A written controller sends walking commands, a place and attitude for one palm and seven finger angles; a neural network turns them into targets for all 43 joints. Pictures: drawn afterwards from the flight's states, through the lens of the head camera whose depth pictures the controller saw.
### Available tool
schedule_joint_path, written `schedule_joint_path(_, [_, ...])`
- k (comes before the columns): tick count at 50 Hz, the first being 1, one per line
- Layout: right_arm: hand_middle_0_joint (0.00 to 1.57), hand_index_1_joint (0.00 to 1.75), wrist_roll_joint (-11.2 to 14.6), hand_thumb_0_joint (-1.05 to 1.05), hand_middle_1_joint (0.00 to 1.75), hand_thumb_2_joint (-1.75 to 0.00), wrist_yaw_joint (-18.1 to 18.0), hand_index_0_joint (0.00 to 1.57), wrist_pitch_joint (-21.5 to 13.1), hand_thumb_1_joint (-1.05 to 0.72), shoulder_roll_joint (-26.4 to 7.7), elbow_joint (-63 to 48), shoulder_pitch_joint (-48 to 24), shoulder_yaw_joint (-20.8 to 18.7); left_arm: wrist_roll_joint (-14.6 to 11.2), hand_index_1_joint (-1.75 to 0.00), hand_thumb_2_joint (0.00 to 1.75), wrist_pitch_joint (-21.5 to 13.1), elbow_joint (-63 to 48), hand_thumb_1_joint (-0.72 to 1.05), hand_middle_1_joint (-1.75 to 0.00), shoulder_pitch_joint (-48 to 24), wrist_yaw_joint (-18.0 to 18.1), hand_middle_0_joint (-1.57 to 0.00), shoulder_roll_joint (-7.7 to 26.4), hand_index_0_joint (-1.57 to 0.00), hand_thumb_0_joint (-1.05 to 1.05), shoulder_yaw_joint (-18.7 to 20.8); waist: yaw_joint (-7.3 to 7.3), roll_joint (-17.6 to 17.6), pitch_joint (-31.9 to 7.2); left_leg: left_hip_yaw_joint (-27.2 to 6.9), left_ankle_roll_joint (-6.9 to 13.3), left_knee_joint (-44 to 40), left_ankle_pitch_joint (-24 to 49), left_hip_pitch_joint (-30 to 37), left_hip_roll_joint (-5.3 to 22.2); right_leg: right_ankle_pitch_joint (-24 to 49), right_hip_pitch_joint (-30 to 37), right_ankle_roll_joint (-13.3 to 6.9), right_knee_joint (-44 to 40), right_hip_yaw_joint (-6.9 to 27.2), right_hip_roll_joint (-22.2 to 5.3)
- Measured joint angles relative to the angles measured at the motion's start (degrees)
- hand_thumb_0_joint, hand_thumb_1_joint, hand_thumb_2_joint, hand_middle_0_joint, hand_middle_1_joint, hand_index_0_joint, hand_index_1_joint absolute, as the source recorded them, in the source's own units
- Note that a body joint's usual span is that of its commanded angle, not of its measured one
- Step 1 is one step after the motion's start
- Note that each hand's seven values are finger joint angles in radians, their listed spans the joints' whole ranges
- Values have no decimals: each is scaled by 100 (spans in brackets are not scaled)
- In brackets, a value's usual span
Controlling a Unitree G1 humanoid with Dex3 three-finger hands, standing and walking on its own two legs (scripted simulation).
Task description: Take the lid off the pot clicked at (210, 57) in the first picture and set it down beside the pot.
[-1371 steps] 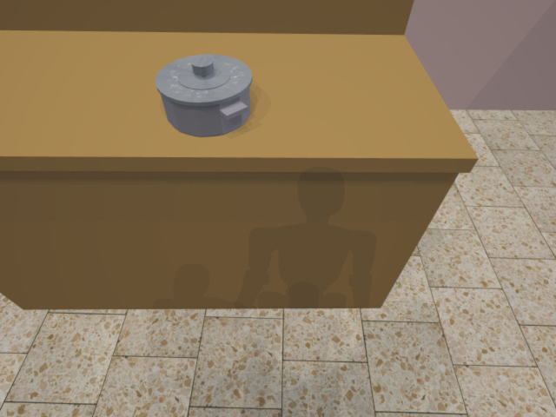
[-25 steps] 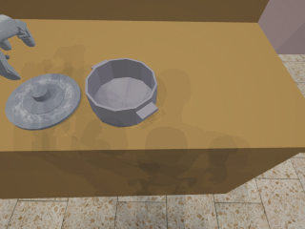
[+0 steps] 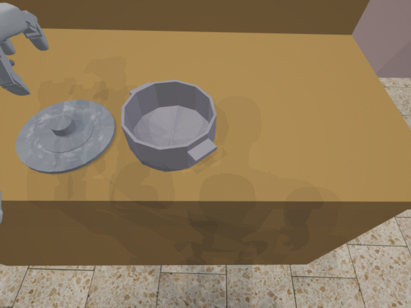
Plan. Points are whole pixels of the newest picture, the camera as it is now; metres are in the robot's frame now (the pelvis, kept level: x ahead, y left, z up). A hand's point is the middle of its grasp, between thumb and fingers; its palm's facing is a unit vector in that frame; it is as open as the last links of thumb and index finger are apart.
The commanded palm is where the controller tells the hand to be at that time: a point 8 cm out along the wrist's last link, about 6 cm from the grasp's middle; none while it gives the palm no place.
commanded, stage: draw the hand back to the body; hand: left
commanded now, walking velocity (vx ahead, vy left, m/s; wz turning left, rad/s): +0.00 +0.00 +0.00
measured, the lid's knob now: (62, 125) +0.47 +0.30 +0.06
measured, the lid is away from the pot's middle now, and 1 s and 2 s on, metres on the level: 0.23 0.23 0.23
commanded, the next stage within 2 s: none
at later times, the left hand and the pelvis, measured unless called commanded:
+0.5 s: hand (16, 88) +0.41 +0.28 +0.21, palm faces -0.02 -0.47 -0.88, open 11.1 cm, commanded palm +0.37 +0.30 +0.27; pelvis -0.01 -0.01 +0.00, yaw +0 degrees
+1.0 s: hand (24, 87) +0.35 +0.22 +0.26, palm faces +0.47 -0.84 -0.27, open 9.7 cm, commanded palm +0.30 +0.26 +0.26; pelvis +0.02 -0.05 +0.00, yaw -2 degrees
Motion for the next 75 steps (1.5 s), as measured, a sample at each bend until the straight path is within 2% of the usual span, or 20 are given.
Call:
schedule_joint_path(4, [20,30,-2,0,30,-90,31,20,11,-91,-18,-44,3,5,-141,-78,74,-77,-156,-6,-78,275,38,-40,48,-40,0,334,-45,25,-35,38,0,-9,-10,10,3,-11,-22,47,26,40,-3])
schedule_joint_path(7, [20,30,-3,0,30,-90,90,20,64,-91,-19,-154,11,-28,-151,-78,74,22,-412,-5,-78,611,10,-40,100,-40,0,430,-57,51,-36,61,-6,-13,-14,21,8,-26,-35,62,60,65,-1])
schedule_joint_path(10, [20,30,-21,0,30,-90,132,20,98,-91,-25,-241,9,-62,-160,-78,74,73,-944,-5,-78,1013,-14,-40,68,-40,0,547,-15,89,-10,46,-11,-24,0,42,3,-29,-15,46,65,52,-4])
schedule_joint_path(14, [20,30,-26,1,30,-90,135,20,127,-91,-20,-302,-90,-41,-341,-78,74,46,-1274,-5,-78,1379,-32,-40,57,-40,0,762,41,115,-16,25,-20,15,-3,34,6,-40,-17,88,103,31,-2])
schedule_joint_path(17, [20,30,-14,1,30,-90,144,20,160,-91,-5,-362,-171,-55,-375,-78,74,167,-1472,-5,-78,1550,-81,-40,45,-40,0,741,106,122,-5,-7,-34,32,7,41,8,-45,-1,74,126,-1,2])
schedule_joint_path(22, [20,30,-19,1,30,-90,132,20,176,-91,-12,-432,-337,-49,-465,-78,74,179,-1960,-6,-78,1954,-90,-40,-18,-40,0,770,226,158,2,-63,-51,74,18,66,11,-42,53,55,146,-58,10])
schedule_joint_path(23, [20,30,-25,1,30,-90,113,20,74,-91,14,-455,-321,-87,-1161,-78,74,152,-1927,-6,-78,1983,133,-40,-140,-40,0,944,301,157,58,-60,-66,54,23,143,16,-45,116,9,147,-54,17])
schedule_joint_path(24, [20,30,-34,1,30,-90,78,20,-83,-91,45,-471,-277,-93,-1970,-78,74,56,-1878,-6,-78,2023,522,-41,-326,-41,0,1137,394,146,134,-47,-90,-5,34,273,23,-52,217,-78,134,-39,26])
schedule_joint_path(25, [20,30,-44,1,30,-90,41,20,-230,-91,80,-472,-233,-65,-2618,-78,74,-49,-1890,-6,-78,2101,942,-41,-533,-41,0,1268,472,126,185,-35,-114,-84,52,410,29,-64,321,-174,110,-23,35])
schedule_joint_path(27, [20,30,-61,1,30,-90,-30,20,-465,-91,174,-430,-190,56,-3683,-78,74,-244,-2059,-6,-78,2394,1688,-41,-944,-41,0,1520,555,51,192,3,-143,-244,87,643,43,-58,502,-231,25,23,47])
schedule_joint_path(28, [20,30,-70,1,30,-90,-59,20,-554,-91,230,-390,-201,126,-4085,-78,74,-336,-2159,-6,-78,2571,2004,-41,-1120,-41,0,1649,563,6,165,31,-150,-296,90,730,62,-39,573,-194,-21,56,61])
schedule_joint_path(30, [20,30,-109,1,30,-90,-100,20,-693,-91,348,-310,-263,239,-4626,-78,74,-457,-2380,-6,-78,2905,2515,-41,-1394,-40,0,1918,527,-90,119,91,-175,-348,66,877,113,-18,692,-105,-75,123,104])
schedule_joint_path(34, [21,30,-190,1,30,-90,-163,20,-963,-91,479,-236,-327,269,-5142,-76,75,-544,-2892,-3,-76,3326,3201,-40,-1786,-40,0,2311,432,-163,117,147,-256,-374,-10,1108,203,-59,892,-121,-97,185,189])
schedule_joint_path(39, [21,30,-273,1,30,-90,-166,20,-1099,-91,411,-127,-421,154,-5505,-73,76,-695,-3526,4,-72,3924,3550,-38,-1893,-38,0,2804,351,2,103,202,-311,-344,-100,1216,286,-124,971,-150,-64,244,269])
schedule_joint_path(43, [21,30,-253,1,30,-90,-179,20,-1034,-91,307,4,-394,38,-5683,-69,77,-653,-3740,12,-68,4281,3615,-36,-1907,-36,0,2942,433,81,63,165,-357,-312,-142,1196,334,-182,955,-198,-23,209,318])
schedule_joint_path(49, [20,30,-255,1,30,-90,-219,20,-1111,-91,163,166,-407,-63,-5729,-62,79,-667,-4572,26,-61,4889,3714,-33,-2164,-33,0,2970,599,150,88,99,-421,-304,-163,1221,378,-234,984,-262,9,145,365])
schedule_joint_path(54, [20,30,-252,1,30,-90,-256,20,-1120,-91,207,203,-575,-87,-5794,-56,81,-698,-4782,37,-56,5137,3763,-31,-2169,-31,0,3050,639,148,67,69,-472,-301,-161,1255,418,-259,1005,-311,51,115,405])
schedule_joint_path(60, [20,30,-254,1,30,-90,-257,20,-1197,-91,276,129,-772,-61,-5866,-49,83,-699,-5273,51,-48,5596,3776,-28,-2401,-28,0,2972,672,191,61,78,-501,-315,-139,1328,447,-238,1064,-339,54,123,433])
schedule_joint_path(63, [20,30,-275,1,30,-90,-276,20,-1216,-91,344,117,-858,-30,-5902,-45,85,-750,-5457,59,-45,5786,3767,-27,-2411,-26,1,2981,678,189,58,81,-508,-321,-120,1358,455,-226,1086,-347,61,125,441])
schedule_joint_path(75, [20,30,-312,1,30,-90,-336,20,-1307,-91,461,162,-879,47,-6018,-33,89,-834,-6118,83,-33,6493,3796,-22,-2671,-22,1,2938,768,184,111,77,-490,-355,-18,1435,440,-93,1197,-325,-38,119,425])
